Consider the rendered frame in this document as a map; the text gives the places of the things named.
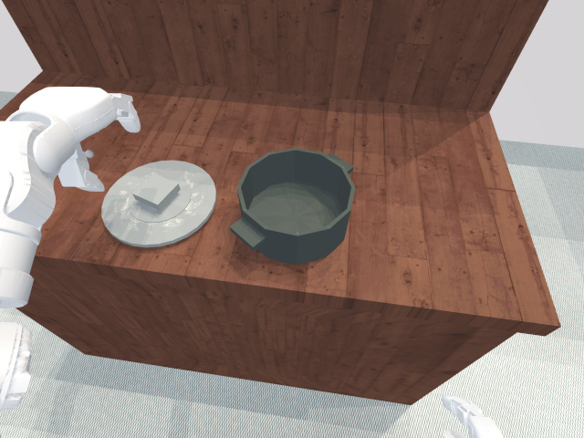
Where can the knob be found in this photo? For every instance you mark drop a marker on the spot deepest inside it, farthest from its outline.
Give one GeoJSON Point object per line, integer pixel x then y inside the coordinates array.
{"type": "Point", "coordinates": [157, 191]}

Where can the robot left upper arm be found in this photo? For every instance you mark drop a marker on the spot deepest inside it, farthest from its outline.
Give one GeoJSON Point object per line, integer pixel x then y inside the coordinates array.
{"type": "Point", "coordinates": [15, 358]}

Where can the robot right hand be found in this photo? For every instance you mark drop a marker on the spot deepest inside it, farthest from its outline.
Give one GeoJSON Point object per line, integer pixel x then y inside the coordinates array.
{"type": "Point", "coordinates": [470, 415]}

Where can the left robot forearm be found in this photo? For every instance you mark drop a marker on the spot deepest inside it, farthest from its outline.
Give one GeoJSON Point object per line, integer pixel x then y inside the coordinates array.
{"type": "Point", "coordinates": [34, 144]}

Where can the lid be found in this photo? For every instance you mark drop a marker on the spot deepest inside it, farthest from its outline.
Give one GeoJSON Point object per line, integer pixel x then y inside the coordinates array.
{"type": "Point", "coordinates": [138, 224]}

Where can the table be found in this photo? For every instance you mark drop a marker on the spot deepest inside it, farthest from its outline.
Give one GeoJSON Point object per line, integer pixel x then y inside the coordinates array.
{"type": "Point", "coordinates": [437, 266]}

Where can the pot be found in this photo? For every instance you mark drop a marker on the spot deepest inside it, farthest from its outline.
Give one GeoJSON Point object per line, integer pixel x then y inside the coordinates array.
{"type": "Point", "coordinates": [295, 205]}

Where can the robot left hand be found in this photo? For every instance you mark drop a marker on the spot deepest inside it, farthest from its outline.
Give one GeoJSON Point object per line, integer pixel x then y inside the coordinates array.
{"type": "Point", "coordinates": [86, 111]}

